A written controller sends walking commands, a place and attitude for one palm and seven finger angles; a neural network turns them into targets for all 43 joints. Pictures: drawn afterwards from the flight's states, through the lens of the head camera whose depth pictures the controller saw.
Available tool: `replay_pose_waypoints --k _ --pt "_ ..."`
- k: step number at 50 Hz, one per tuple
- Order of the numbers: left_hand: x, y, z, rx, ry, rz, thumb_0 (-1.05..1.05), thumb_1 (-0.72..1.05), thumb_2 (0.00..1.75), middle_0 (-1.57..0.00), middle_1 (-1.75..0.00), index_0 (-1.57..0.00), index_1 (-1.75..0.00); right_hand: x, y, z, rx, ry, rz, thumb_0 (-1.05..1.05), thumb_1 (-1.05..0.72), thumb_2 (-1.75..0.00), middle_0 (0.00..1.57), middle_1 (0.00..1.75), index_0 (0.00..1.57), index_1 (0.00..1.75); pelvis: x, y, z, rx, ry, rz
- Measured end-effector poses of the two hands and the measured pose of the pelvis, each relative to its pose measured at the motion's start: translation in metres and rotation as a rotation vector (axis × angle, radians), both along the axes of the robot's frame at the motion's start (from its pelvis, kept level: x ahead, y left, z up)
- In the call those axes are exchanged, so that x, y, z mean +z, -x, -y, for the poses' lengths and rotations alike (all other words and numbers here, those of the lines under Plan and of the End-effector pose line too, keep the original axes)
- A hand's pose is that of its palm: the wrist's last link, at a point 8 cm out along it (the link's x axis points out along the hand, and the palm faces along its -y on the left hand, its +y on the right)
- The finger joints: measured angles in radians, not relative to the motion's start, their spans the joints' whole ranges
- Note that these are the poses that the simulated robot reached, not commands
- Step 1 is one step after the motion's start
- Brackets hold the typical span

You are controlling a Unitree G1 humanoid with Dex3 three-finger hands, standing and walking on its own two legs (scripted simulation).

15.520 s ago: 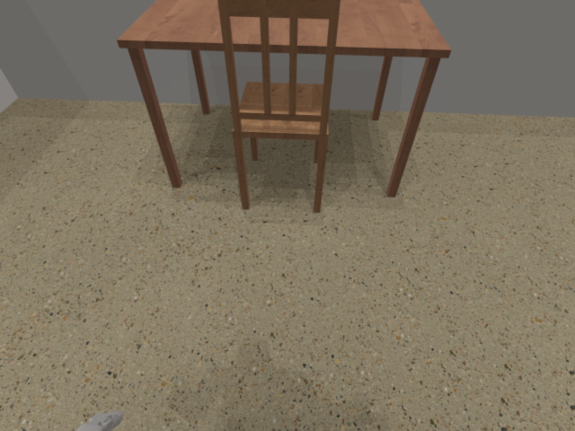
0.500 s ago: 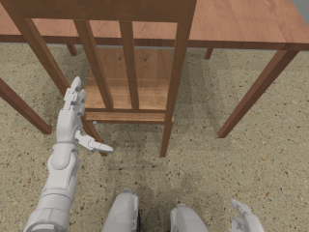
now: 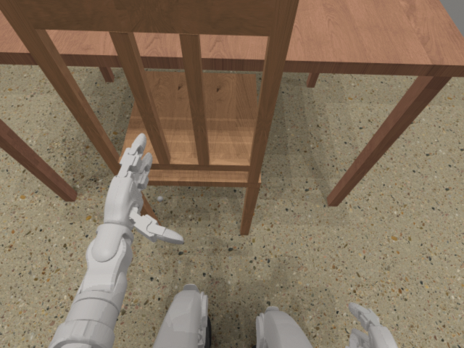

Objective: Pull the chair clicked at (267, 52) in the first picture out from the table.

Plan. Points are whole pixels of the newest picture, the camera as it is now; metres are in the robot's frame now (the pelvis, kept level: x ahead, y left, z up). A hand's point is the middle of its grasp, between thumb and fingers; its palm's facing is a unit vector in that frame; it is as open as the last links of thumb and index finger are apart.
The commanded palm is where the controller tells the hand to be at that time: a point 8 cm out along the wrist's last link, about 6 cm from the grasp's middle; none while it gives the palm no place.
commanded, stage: aim the fingers beside a spindle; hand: left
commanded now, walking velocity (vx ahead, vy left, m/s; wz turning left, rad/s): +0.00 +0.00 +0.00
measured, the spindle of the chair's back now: (148, 112) +0.51 +0.18 +0.05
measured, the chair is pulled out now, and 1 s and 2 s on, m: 0.00 0.00 0.00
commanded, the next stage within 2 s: push the fingers through the gap in 0.10 s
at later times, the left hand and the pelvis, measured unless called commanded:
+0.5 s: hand (154, 172) +0.40 +0.15 +0.03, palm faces +0.04 -1.00 -0.05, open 16.9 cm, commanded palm +0.37 +0.20 +0.03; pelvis +0.00 +0.00 -0.01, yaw +0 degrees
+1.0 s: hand (157, 155) +0.44 +0.16 +0.02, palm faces +0.02 -1.00 -0.04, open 16.9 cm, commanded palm +0.42 +0.20 +0.03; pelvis +0.00 +0.00 -0.01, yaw -1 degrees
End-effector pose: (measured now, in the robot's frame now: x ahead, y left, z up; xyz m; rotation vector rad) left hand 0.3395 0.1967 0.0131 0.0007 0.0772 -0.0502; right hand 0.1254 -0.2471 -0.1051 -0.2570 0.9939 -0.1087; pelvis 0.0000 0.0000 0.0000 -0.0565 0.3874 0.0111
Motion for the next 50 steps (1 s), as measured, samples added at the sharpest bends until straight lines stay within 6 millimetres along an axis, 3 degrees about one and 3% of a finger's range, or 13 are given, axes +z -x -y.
replay_pose_waypoints --k 3,9,12,17,26,33,42,50 --pt "0.008 0.005 0.001 0.040 -0.011 0.054 -0.01 -0.50 0.30 -0.06 -0.08 -0.06 -0.08 0.003 -0.002 0.000 -0.002 0.003 0.015 0.01 -0.91 -0.90 0.20 0.30 0.20 0.30 0.001 -0.001 0.000 -0.005 -0.002 0.007" --pt "0.028 -0.003 -0.022 0.113 -0.083 0.151 -0.01 -0.50 0.30 -0.06 -0.08 -0.07 -0.08 -0.001 -0.005 -0.001 0.019 -0.008 0.021 0.01 -0.91 -0.90 0.20 0.30 0.20 0.30 -0.002 0.002 0.003 -0.004 -0.005 0.011" --pt "0.020 -0.005 -0.024 0.080 -0.073 0.097 -0.01 -0.50 0.30 -0.06 -0.08 -0.06 -0.08 -0.003 -0.005 -0.001 0.023 -0.015 0.015 0.01 -0.91 -0.90 0.20 0.30 0.20 0.30 -0.003 0.003 0.003 0.003 -0.003 0.009" --pt "0.004 -0.005 -0.008 0.018 -0.029 0.019 -0.01 -0.50 0.30 -0.05 -0.08 -0.06 -0.08 -0.003 -0.003 0.000 0.014 -0.001 0.011 0.01 -0.91 -0.90 0.20 0.30 0.20 0.30 -0.002 0.003 0.003 0.006 0.002 0.005" --pt "0.021 -0.039 -0.012 0.086 -0.058 0.141 -0.01 -0.50 0.30 -0.06 -0.08 -0.06 -0.08 -0.009 0.010 0.007 -0.001 0.016 -0.016 0.01 -0.91 -0.90 0.20 0.30 0.20 0.30 -0.009 0.005 0.004 -0.004 0.000 -0.016" --pt "0.010 -0.046 -0.013 0.056 -0.051 0.032 -0.01 -0.50 0.30 -0.06 -0.08 -0.06 -0.08 -0.012 0.029 0.009 -0.042 0.001 -0.084 0.01 -0.91 -0.90 0.20 0.30 0.20 0.30 -0.005 0.002 0.003 -0.008 -0.002 -0.020" --pt "0.021 -0.063 -0.015 0.092 -0.048 0.116 -0.01 -0.50 0.30 -0.06 -0.08 -0.06 -0.08 -0.012 0.046 0.012 -0.053 0.017 -0.128 0.01 -0.91 -0.90 0.20 0.30 0.20 0.30 -0.006 0.001 0.004 -0.011 -0.001 -0.029" --pt "0.010 -0.079 -0.014 0.066 -0.041 0.051 -0.01 -0.50 0.30 -0.06 -0.08 -0.06 -0.08 -0.014 0.054 0.014 -0.070 0.025 -0.156 0.01 -0.91 -0.90 0.20 0.30 0.20 0.30 -0.008 0.002 0.001 -0.010 0.006 -0.042"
